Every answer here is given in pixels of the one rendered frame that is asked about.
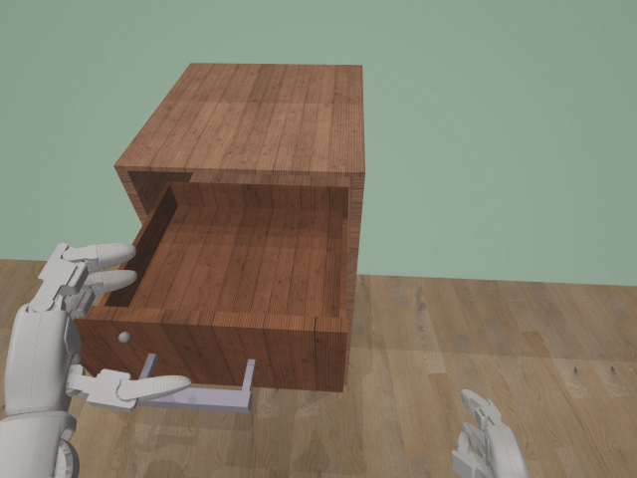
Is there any drawer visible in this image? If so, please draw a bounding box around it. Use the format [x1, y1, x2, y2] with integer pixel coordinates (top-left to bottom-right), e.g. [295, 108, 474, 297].
[74, 181, 348, 392]

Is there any handle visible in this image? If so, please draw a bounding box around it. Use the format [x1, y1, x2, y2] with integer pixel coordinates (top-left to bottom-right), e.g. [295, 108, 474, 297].
[136, 354, 256, 413]

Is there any left robot hand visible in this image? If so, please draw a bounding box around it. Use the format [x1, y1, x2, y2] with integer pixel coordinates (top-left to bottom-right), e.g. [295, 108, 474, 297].
[4, 243, 192, 417]

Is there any cabinet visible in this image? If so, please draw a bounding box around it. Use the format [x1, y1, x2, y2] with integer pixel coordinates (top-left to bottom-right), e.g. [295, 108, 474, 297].
[114, 63, 365, 385]

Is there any left robot forearm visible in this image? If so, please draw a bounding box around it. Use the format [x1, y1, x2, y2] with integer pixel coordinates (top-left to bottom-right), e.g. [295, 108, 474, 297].
[0, 411, 80, 478]

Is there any right robot hand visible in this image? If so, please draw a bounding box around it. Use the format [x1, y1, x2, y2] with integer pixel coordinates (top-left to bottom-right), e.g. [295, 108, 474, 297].
[452, 388, 530, 478]

